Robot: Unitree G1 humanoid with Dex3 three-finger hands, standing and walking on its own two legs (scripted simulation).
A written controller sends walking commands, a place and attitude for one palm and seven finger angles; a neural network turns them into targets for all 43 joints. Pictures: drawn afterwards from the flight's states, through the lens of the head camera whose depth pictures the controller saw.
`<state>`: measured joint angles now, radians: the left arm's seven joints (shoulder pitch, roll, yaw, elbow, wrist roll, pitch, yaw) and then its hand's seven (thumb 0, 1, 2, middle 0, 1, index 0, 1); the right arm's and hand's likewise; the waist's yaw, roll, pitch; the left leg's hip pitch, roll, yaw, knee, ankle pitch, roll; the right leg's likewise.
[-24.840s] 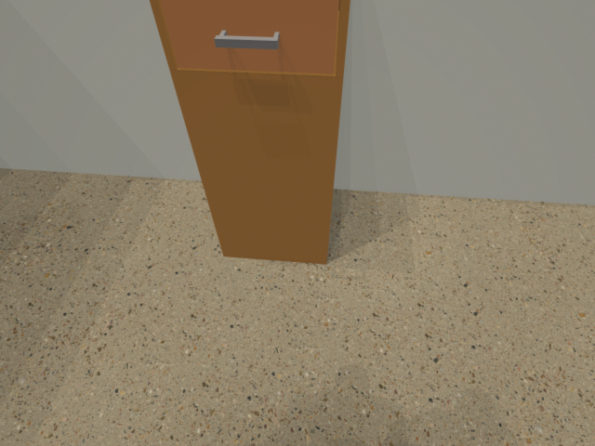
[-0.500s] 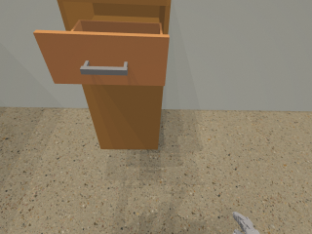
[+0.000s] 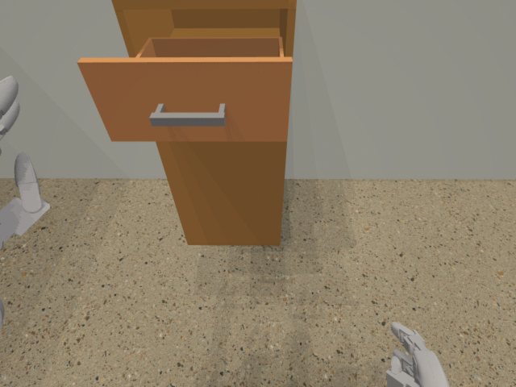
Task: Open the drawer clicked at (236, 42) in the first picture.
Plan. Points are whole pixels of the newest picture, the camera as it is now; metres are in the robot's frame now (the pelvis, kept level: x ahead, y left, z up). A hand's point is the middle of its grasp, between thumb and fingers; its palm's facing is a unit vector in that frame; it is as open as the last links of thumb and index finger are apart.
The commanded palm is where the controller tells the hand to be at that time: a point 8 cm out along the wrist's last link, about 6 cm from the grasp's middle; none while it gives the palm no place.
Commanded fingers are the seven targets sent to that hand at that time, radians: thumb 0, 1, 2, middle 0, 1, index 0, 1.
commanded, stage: let the arm hang, fingers relaxed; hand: left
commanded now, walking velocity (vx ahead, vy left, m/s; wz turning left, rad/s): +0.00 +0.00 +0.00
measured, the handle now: (189, 113) +0.56 +0.17 +0.15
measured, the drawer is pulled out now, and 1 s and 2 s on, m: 0.28 0.28 0.28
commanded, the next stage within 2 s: look to check the result in 1.04 s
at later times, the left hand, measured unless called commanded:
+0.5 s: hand out of the picture -0.15 +0.17 -0.15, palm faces +0.10 -0.97 -0.22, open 7.3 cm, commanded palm none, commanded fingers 0.00 0.90 0.90 -0.20 -0.30 -0.20 -0.30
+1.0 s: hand out of the picture +0.07 +0.19 -0.15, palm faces +0.03 -0.96 -0.27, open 7.4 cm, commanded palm none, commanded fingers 0.00 0.90 0.90 -0.20 -0.30 -0.20 -0.30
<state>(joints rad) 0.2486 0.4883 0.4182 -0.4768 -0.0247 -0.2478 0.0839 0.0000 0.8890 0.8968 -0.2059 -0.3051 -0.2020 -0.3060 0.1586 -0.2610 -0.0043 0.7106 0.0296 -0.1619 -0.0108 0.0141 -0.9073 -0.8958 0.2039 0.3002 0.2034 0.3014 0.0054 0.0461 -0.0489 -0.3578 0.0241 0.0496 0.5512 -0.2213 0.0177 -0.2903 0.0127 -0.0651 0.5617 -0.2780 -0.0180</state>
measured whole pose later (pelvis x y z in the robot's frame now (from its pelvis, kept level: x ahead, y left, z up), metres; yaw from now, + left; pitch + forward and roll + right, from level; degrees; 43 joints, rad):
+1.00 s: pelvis -0.02 -0.02 +0.01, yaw +2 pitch -2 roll +0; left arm 0.13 0.23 0.02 1.07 0.01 -0.01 0.02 0.00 0.90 0.90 -0.20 -0.30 -0.20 -0.30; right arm 0.21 -0.23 -0.02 1.10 -0.02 0.00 -0.01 0.01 -0.91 -0.90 0.20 0.30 0.20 0.30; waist -0.03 0.02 0.04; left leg -0.21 0.00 0.00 0.40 -0.15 0.00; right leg -0.15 0.03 -0.01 0.41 -0.22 -0.04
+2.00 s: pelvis +0.02 -0.02 +0.02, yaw +1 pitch -1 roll +0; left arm 0.10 0.33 0.01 1.11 0.01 -0.02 0.01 0.01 0.90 0.90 -0.21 -0.30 -0.20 -0.30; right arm 0.11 -0.32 -0.01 1.11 -0.01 0.00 -0.01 0.01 -0.91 -0.90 0.20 0.30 0.20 0.30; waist -0.02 0.01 0.07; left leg -0.13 0.01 0.02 0.31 -0.16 -0.01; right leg -0.07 0.04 0.00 0.30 -0.21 -0.04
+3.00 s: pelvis +0.02 -0.04 +0.01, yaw +10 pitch -1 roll +1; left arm 0.25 0.21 0.01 1.11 0.01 0.01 0.03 0.01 0.91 0.90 -0.20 -0.30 -0.20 -0.30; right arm 0.18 -0.18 -0.02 1.10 -0.01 0.03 -0.02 0.01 -0.92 -0.90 0.20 0.30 0.20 0.30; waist 0.00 0.01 0.09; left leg -0.24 -0.02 -0.05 0.45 -0.19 -0.01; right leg -0.14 0.01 -0.02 0.48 -0.32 -0.03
